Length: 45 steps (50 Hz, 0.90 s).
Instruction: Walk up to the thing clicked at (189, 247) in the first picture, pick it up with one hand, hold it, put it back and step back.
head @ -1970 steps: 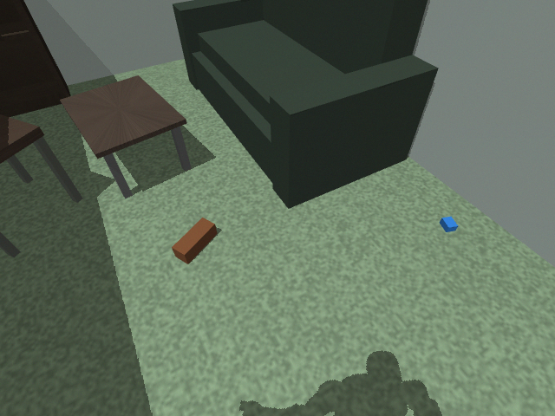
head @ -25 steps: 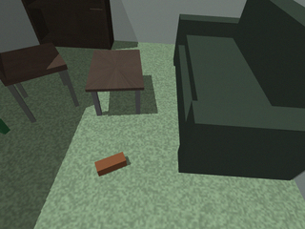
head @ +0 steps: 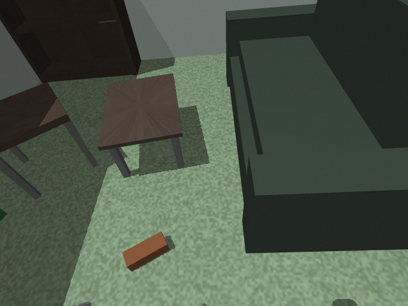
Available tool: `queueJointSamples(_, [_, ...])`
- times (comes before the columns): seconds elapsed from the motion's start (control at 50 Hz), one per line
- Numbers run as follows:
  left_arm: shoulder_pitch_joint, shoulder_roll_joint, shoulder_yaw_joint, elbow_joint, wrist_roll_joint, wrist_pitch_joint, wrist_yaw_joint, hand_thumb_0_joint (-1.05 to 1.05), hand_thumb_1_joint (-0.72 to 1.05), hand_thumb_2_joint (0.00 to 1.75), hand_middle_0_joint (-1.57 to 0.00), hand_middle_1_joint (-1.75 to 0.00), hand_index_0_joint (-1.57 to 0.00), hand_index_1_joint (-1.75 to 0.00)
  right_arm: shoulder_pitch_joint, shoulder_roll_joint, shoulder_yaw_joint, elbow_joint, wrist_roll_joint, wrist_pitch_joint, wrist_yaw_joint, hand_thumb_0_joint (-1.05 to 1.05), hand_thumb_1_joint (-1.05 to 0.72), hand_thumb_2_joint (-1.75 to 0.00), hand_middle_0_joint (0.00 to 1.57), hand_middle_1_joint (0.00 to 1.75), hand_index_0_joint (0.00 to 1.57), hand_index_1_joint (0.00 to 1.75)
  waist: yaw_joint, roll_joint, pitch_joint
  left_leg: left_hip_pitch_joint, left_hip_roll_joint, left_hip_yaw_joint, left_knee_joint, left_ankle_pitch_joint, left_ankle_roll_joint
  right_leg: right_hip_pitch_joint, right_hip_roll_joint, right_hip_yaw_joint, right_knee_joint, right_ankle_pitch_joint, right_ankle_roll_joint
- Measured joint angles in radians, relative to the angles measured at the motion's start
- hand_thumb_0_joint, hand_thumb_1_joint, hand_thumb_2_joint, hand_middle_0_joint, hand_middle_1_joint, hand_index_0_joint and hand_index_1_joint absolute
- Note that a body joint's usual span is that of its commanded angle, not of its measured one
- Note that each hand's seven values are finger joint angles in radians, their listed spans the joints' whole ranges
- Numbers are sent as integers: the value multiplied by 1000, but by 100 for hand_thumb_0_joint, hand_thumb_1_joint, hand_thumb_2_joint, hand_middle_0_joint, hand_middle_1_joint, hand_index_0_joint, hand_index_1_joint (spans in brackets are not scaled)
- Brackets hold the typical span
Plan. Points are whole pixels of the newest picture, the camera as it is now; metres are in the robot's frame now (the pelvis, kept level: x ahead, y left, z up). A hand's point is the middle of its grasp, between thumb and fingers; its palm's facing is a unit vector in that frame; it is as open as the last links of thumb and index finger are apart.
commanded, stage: walk up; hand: left
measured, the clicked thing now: (146, 251) +0.49 +0.38 -0.73
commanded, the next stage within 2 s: none
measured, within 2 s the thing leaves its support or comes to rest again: neither
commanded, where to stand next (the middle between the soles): +0.17 +0.06 m, yaw +3 degrees
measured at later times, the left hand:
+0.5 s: hand out of the picture +0.12 +0.27 -0.17, palm faces +0.00 -0.93 -0.36, open 7.4 cm
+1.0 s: hand out of the picture +0.09 +0.27 -0.14, palm faces +0.01 -0.93 -0.37, open 7.4 cm
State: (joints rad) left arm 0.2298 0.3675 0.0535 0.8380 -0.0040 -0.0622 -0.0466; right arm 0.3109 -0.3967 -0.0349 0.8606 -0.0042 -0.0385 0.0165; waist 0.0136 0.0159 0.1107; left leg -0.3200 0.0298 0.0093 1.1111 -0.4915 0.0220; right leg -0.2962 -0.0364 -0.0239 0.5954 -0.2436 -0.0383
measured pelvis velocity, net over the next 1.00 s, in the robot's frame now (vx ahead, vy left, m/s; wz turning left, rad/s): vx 0.01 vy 0.01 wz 0.02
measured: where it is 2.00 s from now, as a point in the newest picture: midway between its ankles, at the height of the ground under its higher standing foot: outside the picture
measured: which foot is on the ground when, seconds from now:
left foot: up 0.00-0.24, down 0.26-1.00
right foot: down 0.00-0.28, up 0.30-0.50, down 0.52-1.00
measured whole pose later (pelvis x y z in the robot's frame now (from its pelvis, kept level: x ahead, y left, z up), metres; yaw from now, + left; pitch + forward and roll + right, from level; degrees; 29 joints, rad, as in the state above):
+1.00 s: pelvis +0.01 +0.01 +0.00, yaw +1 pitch -3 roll -1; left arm 0.13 0.38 0.01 1.05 0.01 -0.03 0.00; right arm 0.14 -0.35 0.00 1.06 -0.02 0.01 0.04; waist 0.00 0.01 0.05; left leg -0.28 0.02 -0.04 0.50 -0.17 -0.02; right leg -0.15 -0.04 -0.02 0.50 -0.30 0.02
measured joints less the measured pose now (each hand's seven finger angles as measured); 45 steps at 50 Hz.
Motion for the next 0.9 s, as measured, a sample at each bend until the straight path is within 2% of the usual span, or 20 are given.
queueJointSamples(0.08, [35,-9,-17,-6,1,6,17,1,90,90,-21,-30,-21,-30,-30,-9,-5,-32,4,-3,0,1,-91,-90,21,30,20,30,7,8,-7,-113,6,-35,-30,81,-10,53,18,6,-64,5,-2])
queueJointSamples(0.16, [36,-10,-29,-1,12,16,36,1,90,90,-21,-30,-21,-30,-59,-11,-9,-26,5,2,-9,1,-91,-90,20,30,20,30,7,19,5,-131,21,-36,-243,156,-34,65,42,-7,-55,-22,-1])
queueJointSamples(0.2, [24,-3,-33,-4,9,25,40,1,90,90,-21,-30,-21,-30,-69,-6,-7,-12,3,5,-14,1,-91,-90,20,30,20,30,11,13,16,-109,15,-22,-350,198,-33,57,44,-16,-12,-55,4])
queueJointSamples(0.24, [12,8,-36,-4,-1,37,44,1,90,90,-21,-30,-21,-30,-72,1,-5,0,-2,6,-16,1,-91,-90,20,30,20,30,11,0,20,-68,-1,-6,-453,285,-20,37,40,-25,61,-105,11])
queueJointSamples(0.3, [-28,29,-30,13,-20,66,54,1,90,90,-21,-30,-21,-30,-92,33,-1,17,-14,17,-18,1,-91,-90,20,30,20,30,11,-60,36,-63,-35,7,-451,263,-14,-2,13,-6,165,-157,14])
queueJointSamples(0.36, [-55,32,-29,28,-27,85,64,1,90,90,-20,-30,-20,-30,-124,44,13,10,-14,23,-13,1,-91,-90,21,30,20,30,3,-62,50,-76,-19,-3,-439,259,-6,-40,52,28,299,-303,9])
queueJointSamples(0.4, [-63,33,-28,40,-26,88,60,1,91,90,-20,-29,-20,-29,-144,47,18,1,-14,28,-15,1,-91,-90,21,30,20,30,-2,-58,46,-87,-9,-6,-450,271,-8,-54,60,45,349,-332,4])
queueJointSamples(0.44, [-67,32,-26,51,-24,87,56,1,91,90,-20,-29,-20,-29,-164,43,19,-9,-15,29,-16,1,-91,-90,21,30,20,30,-2,-50,40,-102,-2,-6,-456,281,-13,-46,52,49,340,-324,5])
queueJointSamples(0.48, [-65,31,-25,64,-20,79,55,1,91,90,-20,-29,-20,-29,-183,36,19,-14,-16,33,-15,1,-90,-90,21,30,20,30,1,-38,33,-118,5,-5,-449,285,-18,-7,36,40,248,-295,13])
queueJointSamples(0.52, [-57,28,-24,81,-13,62,59,1,91,90,-20,-30,-20,-29,-203,26,18,-15,-14,43,-11,1,-90,-90,21,30,20,30,9,-21,28,-134,17,-2,-418,275,-27,55,29,30,92,-189,30])
queueJointSamples(0.56, [-57,5,-26,110,2,50,66,1,91,90,-20,-29,-20,-29,-219,11,11,-1,-6,58,-10,1,-90,-90,21,30,20,30,0,41,38,-131,44,-40,-395,270,-31,91,63,-1,57,-156,44])
queueJointSamples(0.64, [-9,9,-33,132,21,44,62,1,90,90,-21,-30,-21,-30,-210,20,8,33,-5,78,-1,1,-91,-90,21,30,20,30,23,16,-13,-99,-12,-43,-353,100,-12,81,23,32,76,-166,42])
queueJointSamples(0.66, [-4,10,-32,139,22,43,63,1,90,90,-21,-30,-21,-30,-206,17,6,38,-2,75,3,1,-91,-90,21,30,20,30,18,16,-21,-78,-16,-44,-366,105,-6,82,15,32,74,-166,45])
queueJointSamples(0.7, [-6,11,-32,152,22,41,62,1,90,90,-21,-30,-21,-30,-195,6,0,51,1,63,7,1,-91,-90,21,30,20,30,4,29,-32,-25,-6,-45,-444,235,0,80,10,19,76,-167,53])
queueJointSamples(0.72, [-19,14,-31,157,20,41,62,1,90,90,-21,-30,-21,-30,-193,4,-4,62,0,57,6,1,-91,-90,21,30,20,30,-1,27,-27,-13,-10,-46,-466,245,-23,78,0,12,82,-169,58])
queueJointSamples(0.76, [-44,20,-28,152,14,39,62,1,90,90,-21,-30,-21,-30,-194,9,-2,87,-6,52,4,1,-91,-90,21,30,20,30,9,12,-9,-1,-22,-37,-484,246,-43,80,-14,19,80,-160,63])
queueJointSamples(0.8, [-58,19,-31,150,11,32,62,1,90,90,-21,-30,-21,-30,-193,12,4,111,-5,50,8,1,-91,-90,21,30,20,30,12,17,-7,2,-14,-41,-496,253,-47,92,-5,16,48,-137,64])
queueJointSamples(0.9, [-79,21,-40,178,13,39,50,1,90,90,-20,-30,-20,-30,-184,37,20,160,-9,54,17,1,-91,-90,21,30,20,30,-1,-2,-36,24,-15,-41,-561,290,-42,113,-7,14,-18,-97,61])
